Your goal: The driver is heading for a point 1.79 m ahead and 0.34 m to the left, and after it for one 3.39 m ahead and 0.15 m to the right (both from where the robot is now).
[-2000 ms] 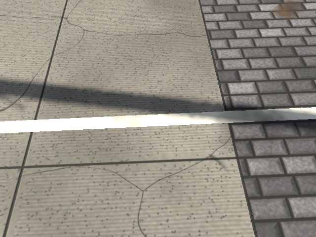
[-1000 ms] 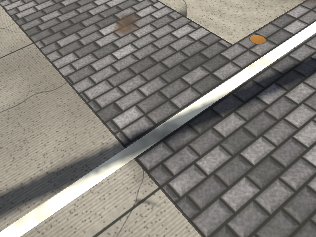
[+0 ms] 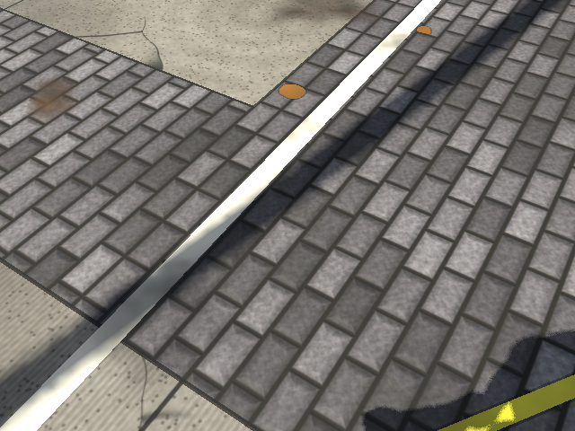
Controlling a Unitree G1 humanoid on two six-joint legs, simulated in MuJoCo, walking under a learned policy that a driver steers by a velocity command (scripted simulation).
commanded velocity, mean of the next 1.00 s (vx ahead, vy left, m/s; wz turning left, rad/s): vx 0.00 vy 0.00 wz -0.01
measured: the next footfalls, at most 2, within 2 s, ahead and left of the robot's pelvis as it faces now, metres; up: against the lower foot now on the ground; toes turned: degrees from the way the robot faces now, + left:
right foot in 1.74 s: +0.44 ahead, -0.01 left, +0.00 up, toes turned -3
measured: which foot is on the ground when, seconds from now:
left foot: down 0.00-1.00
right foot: down 0.00-1.00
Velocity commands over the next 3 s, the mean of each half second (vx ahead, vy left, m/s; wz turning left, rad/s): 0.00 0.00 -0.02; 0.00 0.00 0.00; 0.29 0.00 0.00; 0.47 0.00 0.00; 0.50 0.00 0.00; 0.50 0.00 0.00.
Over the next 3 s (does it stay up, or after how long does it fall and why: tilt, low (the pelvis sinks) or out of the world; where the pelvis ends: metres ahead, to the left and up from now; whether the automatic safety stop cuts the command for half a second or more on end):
stays up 0.97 0.04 -0.01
